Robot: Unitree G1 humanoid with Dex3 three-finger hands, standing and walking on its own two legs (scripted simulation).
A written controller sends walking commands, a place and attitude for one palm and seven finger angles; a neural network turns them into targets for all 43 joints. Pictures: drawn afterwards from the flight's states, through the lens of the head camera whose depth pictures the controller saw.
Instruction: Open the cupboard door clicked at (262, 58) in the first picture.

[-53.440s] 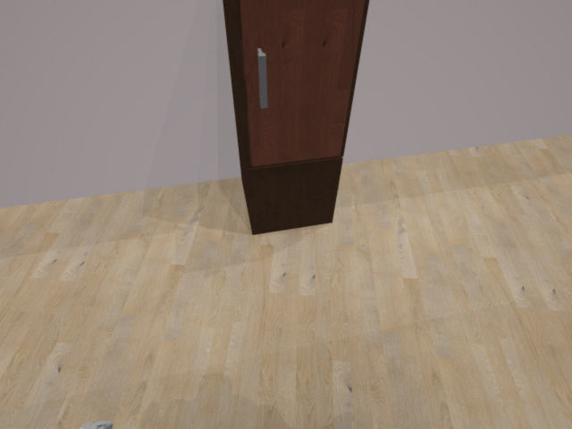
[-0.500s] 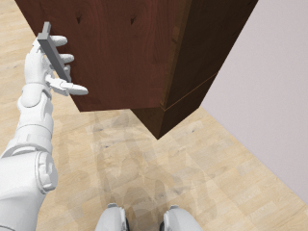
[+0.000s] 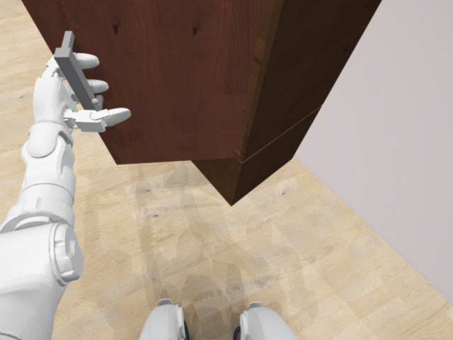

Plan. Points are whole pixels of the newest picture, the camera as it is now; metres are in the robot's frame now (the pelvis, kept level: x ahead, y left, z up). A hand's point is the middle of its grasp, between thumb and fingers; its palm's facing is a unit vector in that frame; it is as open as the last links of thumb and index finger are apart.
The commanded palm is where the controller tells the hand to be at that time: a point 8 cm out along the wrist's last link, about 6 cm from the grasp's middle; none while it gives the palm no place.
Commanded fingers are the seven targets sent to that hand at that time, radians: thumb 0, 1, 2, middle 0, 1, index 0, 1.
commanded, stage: close the thumb around the handle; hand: left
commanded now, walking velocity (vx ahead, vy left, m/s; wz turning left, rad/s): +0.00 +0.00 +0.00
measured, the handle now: (84, 82) +0.55 +0.22 +0.08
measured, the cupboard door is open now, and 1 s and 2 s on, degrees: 56 73 100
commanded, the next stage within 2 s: pull the door open along its arc in 0.40 s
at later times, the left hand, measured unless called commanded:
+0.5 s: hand (96, 101) +0.51 +0.19 +0.08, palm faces +0.03 -1.00 -0.01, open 5.5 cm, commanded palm +0.48 +0.23 +0.08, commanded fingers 0.00 0.90 0.90 -0.40 -1.35 -0.40 -1.35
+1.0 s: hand (106, 146) +0.42 +0.16 +0.08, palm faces +0.08 -1.00 +0.05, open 5.9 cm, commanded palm +0.36 +0.22 +0.08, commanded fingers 0.00 0.90 0.90 -0.40 -1.35 -0.40 -1.35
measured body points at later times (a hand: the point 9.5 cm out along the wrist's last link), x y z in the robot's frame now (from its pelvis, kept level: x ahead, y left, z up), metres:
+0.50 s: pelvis +0.00 +0.01 +0.00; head +0.12 +0.03 +0.43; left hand +0.50 +0.24 +0.08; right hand +0.00 -0.26 -0.11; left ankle +0.03 +0.11 -0.66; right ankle -0.01 -0.11 -0.66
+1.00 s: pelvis +0.02 +0.01 +0.02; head +0.09 +0.01 +0.47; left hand +0.41 +0.22 +0.08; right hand +0.09 -0.25 -0.10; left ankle +0.03 +0.11 -0.66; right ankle -0.01 -0.11 -0.66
